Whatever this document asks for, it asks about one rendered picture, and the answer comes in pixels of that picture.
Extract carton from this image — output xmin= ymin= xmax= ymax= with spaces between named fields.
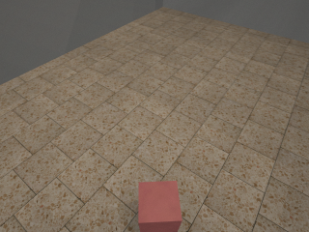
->
xmin=138 ymin=181 xmax=183 ymax=232

